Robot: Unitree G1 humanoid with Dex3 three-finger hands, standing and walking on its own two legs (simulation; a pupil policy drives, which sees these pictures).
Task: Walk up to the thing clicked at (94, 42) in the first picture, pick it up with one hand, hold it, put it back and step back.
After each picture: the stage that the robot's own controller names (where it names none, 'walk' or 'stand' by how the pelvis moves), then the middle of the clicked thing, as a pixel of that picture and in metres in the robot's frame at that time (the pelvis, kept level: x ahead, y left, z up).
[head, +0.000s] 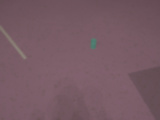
stand; (93, 43) +1.41 -0.10 -0.72
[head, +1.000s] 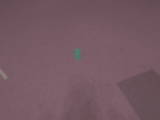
walk; (77, 54) +1.26 +0.19 -0.70
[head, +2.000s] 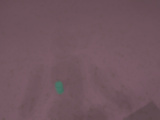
walk; (59, 87) +0.72 +0.28 -0.71
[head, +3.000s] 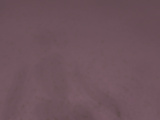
walk; out of the picture +0.43 +0.17 -0.70
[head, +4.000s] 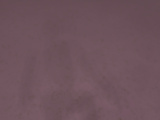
stand; out of the picture +0.33 +0.21 -0.72
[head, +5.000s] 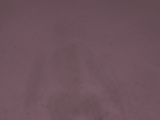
stand; out of the picture +0.34 +0.17 -0.72
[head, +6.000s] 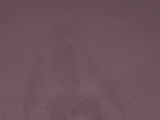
stand; out of the picture +0.34 +0.19 -0.73
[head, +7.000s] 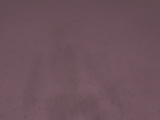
stand; out of the picture +0.33 +0.20 -0.73
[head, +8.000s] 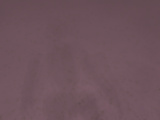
go down; out of the picture +0.32 +0.20 -0.73
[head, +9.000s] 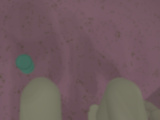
go down; (25, 64) +0.41 +0.23 -0.32
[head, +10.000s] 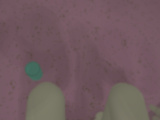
approach; (34, 71) +0.40 +0.23 -0.32
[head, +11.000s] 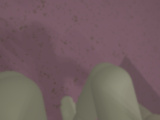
close in; out of the picture +0.40 +0.27 -0.22
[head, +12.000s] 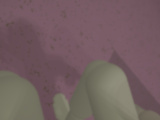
close; out of the picture +0.39 +0.28 -0.22
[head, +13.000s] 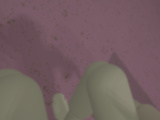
lift; out of the picture +0.37 +0.27 -0.23
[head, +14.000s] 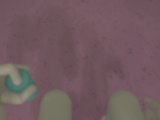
lift; (23, 85) +0.31 +0.22 -0.05
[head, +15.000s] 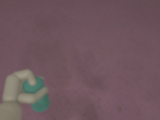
hold; (37, 94) +0.32 +0.18 -0.01
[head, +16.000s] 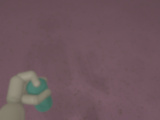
hold; (40, 95) +0.32 +0.17 -0.01
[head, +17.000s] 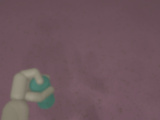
hold; (43, 92) +0.33 +0.16 -0.01
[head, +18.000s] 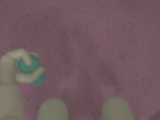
crouch; (33, 71) +0.39 +0.19 -0.10
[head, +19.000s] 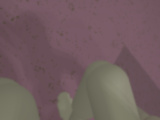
lower; out of the picture +0.40 +0.27 -0.23
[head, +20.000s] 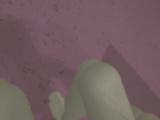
lower; out of the picture +0.40 +0.28 -0.22
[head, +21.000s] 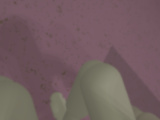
lower; out of the picture +0.40 +0.28 -0.22
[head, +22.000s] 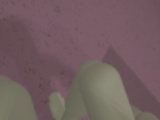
lower; out of the picture +0.40 +0.28 -0.23
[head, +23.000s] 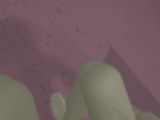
loosen; out of the picture +0.39 +0.28 -0.22
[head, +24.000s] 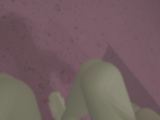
withdraw; out of the picture +0.38 +0.27 -0.22
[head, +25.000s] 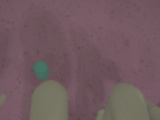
walk; (41, 70) +0.41 +0.22 -0.33
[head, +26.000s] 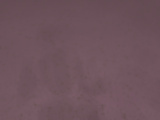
stand; out of the picture +0.33 +0.17 -0.66
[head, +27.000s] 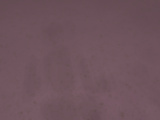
stand; out of the picture +0.34 +0.19 -0.67
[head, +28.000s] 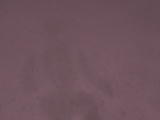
stand; out of the picture +0.35 +0.18 -0.69
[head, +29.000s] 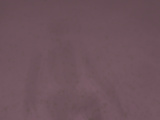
walk; out of the picture +0.35 +0.18 -0.72
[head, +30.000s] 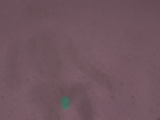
walk; (65, 103) +0.48 +0.12 -0.70
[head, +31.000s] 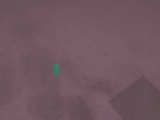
walk; (56, 70) +0.77 +0.23 -0.70
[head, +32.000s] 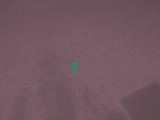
stand; (74, 67) +0.98 +0.14 -0.70
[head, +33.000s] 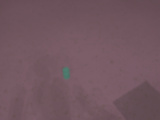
stand; (66, 73) +0.96 +0.19 -0.72
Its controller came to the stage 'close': yes
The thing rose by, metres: 0.70
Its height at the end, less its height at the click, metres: +0.00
